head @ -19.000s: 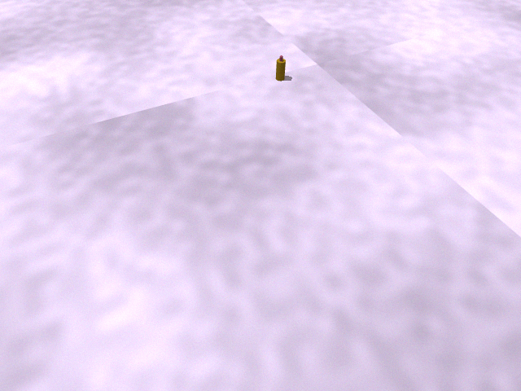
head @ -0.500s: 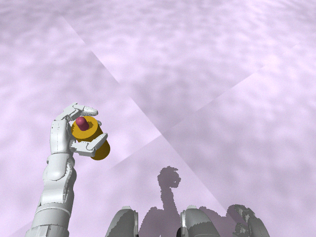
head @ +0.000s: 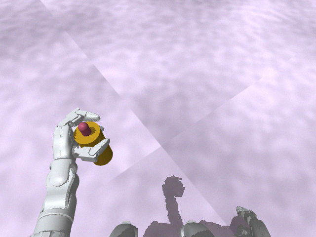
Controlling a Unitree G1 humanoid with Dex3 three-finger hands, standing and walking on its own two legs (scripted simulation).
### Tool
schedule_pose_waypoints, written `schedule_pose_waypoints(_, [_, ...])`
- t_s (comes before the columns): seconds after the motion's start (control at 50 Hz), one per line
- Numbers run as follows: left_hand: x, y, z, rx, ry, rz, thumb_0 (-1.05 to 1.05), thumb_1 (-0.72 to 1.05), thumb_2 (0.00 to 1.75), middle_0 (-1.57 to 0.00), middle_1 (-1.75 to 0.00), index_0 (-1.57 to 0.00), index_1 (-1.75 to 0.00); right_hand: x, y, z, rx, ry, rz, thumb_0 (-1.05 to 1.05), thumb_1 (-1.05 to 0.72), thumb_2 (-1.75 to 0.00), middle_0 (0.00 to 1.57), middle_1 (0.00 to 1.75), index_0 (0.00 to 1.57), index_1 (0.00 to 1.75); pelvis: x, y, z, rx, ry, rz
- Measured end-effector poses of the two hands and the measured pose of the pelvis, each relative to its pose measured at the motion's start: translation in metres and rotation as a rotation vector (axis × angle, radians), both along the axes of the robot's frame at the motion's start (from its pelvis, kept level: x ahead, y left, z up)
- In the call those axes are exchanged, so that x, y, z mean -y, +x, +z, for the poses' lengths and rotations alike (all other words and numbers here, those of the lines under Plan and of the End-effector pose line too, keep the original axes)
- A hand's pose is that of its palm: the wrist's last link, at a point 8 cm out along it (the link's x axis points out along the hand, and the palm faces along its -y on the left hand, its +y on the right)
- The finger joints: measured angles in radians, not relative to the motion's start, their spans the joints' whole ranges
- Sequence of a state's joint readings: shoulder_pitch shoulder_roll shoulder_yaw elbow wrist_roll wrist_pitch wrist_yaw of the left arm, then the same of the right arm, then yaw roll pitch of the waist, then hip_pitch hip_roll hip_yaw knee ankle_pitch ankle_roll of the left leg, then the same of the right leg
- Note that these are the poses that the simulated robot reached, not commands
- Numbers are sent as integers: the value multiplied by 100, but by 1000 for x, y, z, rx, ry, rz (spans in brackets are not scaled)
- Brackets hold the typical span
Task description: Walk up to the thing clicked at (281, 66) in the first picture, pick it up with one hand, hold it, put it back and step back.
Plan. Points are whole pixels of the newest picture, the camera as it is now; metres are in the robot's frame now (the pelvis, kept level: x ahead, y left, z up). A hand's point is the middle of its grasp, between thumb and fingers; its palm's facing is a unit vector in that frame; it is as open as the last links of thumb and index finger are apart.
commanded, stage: lift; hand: left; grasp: from the side
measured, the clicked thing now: (93, 142) +0.34 +0.17 +0.01
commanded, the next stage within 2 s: hold in 0.08 s
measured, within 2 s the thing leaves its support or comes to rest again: neither
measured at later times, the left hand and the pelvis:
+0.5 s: hand (89, 134) +0.34 +0.17 +0.06, palm faces +0.12 -0.99 -0.02, open 8.7 cm; pelvis +0.01 +0.00 +0.01, yaw +0 degrees
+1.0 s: hand (89, 137) +0.33 +0.16 +0.07, palm faces +0.12 -0.99 -0.03, open 8.7 cm; pelvis +0.00 +0.00 +0.02, yaw +0 degrees
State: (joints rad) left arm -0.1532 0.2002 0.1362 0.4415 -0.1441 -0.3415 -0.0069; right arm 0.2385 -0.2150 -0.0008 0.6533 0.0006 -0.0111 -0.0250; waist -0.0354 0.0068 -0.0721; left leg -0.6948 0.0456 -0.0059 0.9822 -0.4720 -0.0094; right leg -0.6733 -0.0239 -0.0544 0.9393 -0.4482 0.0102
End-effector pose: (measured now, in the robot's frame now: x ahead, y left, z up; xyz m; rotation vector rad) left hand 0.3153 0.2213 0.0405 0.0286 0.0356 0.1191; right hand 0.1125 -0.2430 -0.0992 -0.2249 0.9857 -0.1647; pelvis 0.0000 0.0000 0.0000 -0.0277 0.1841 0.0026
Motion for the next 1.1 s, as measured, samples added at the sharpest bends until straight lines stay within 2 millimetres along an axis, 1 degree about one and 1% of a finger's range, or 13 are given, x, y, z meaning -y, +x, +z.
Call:
schedule_pose_waypoints(0.28, [2,2,11,4,-9,2,-1,-25,109,-77,-107,-82,-109,-1,3,9,8,11,-9,1,-92,-90,20,30,20,30,-1,5,9,30,3,-5])
schedule_pose_waypoints(0.4, [2,-1,13,6,-7,5,-1,-25,109,-77,-107,-82,-109,-3,4,11,10,16,-4,1,-92,-90,20,30,20,30,-1,5,11,40,5,-5])
schedule_pose_waypoints(0.58, [1,-4,22,21,-5,8,-1,-25,109,-77,-107,-82,-109,-5,7,15,21,21,1,1,-93,-90,20,30,20,30,-2,6,15,59,4,-4])
schedule_pose_waypoints(0.82, [5,-9,29,23,-6,-1,-1,-25,109,-77,-107,-82,-109,-4,6,22,44,26,-2,1,-93,-90,20,30,20,30,-2,2,20,86,7,-6])
schedule_pose_waypoints(0.94, [6,-15,27,10,-6,5,-1,-25,109,-77,-107,-82,-109,-3,5,23,50,25,3,1,-93,-90,20,30,20,30,0,0,20,90,9,-6])
schedule_pose_waypoints(1.1, [6,-18,33,30,-4,2,-1,-25,109,-77,-107,-82,-109,-3,3,24,53,26,8,1,-92,-90,20,30,20,30,1,-3,22,99,11,-3])
